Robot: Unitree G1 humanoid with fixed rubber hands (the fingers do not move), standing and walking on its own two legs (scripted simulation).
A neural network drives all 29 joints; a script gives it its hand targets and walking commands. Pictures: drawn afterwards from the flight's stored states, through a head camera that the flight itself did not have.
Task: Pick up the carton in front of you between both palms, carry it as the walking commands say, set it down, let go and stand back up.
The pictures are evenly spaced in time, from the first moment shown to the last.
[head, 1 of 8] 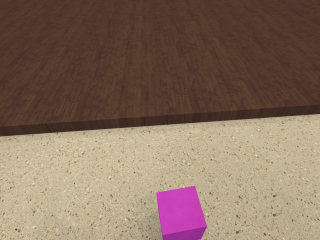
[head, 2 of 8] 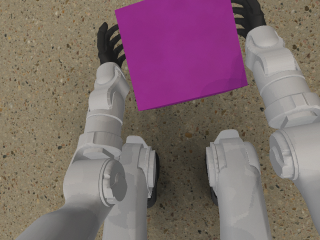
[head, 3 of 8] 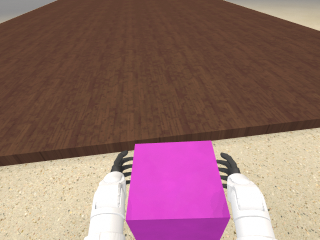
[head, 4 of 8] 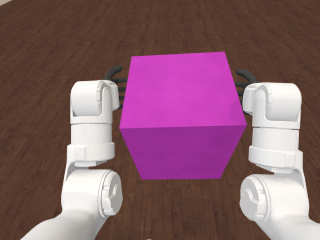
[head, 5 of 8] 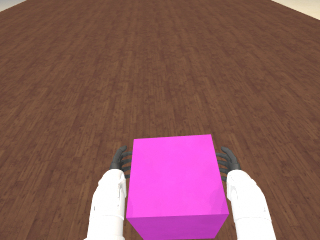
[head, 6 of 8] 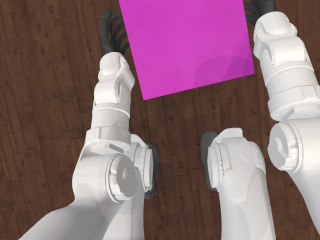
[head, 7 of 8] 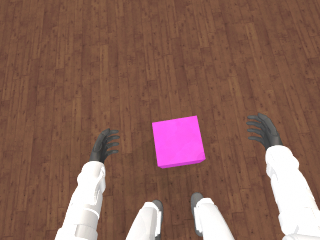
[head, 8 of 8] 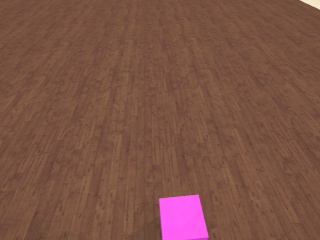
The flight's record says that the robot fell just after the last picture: no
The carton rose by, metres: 0.89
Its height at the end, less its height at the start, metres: +0.12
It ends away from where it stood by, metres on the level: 2.43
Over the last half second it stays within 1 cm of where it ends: yes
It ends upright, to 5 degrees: yes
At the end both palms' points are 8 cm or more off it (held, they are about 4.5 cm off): yes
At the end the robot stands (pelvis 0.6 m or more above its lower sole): yes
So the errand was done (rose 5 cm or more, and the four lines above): yes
